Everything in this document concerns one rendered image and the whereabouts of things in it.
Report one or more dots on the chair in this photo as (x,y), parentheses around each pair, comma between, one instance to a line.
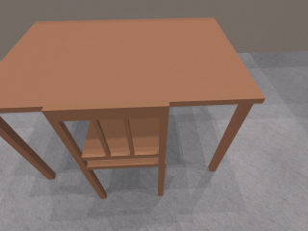
(120,135)

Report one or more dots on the table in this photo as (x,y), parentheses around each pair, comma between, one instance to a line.
(185,61)

